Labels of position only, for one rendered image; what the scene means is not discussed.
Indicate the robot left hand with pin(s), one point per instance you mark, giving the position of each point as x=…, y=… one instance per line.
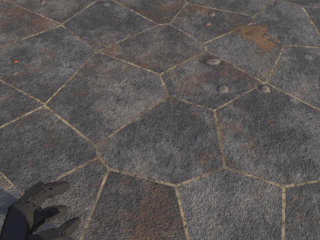
x=22, y=219

